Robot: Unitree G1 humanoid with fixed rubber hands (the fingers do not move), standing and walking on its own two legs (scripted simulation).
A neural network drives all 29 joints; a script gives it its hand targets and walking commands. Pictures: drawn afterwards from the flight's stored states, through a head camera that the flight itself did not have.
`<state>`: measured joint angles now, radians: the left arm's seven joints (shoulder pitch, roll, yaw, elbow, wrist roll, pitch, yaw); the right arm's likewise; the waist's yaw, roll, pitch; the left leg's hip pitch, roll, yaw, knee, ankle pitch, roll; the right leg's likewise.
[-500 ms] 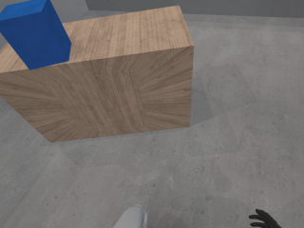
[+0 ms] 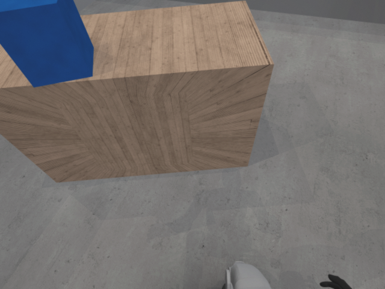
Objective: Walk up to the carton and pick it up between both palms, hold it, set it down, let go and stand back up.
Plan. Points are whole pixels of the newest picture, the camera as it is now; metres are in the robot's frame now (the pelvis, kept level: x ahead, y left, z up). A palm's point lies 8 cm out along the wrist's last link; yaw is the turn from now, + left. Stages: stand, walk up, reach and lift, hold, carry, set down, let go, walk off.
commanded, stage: walk up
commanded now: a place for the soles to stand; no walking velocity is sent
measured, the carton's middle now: (48, 34) +0.90 +0.46 +0.07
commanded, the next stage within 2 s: none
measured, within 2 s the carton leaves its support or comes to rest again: neither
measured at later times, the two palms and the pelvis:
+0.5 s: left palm out of the picture +0.00 +0.43 -0.07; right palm (278, 251) +0.20 -0.19 -0.12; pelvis +0.03 +0.09 -0.01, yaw +7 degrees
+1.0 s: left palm out of the picture +0.08 +0.51 -0.08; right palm (250, 256) +0.19 -0.12 -0.13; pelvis +0.08 +0.17 -0.02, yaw +7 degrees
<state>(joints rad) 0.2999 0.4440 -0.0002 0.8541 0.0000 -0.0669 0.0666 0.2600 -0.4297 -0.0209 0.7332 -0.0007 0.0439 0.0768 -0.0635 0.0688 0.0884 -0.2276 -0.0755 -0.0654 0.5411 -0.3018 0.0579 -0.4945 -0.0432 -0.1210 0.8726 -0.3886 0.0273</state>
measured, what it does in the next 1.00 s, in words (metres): steps to the left: right foot, then left foot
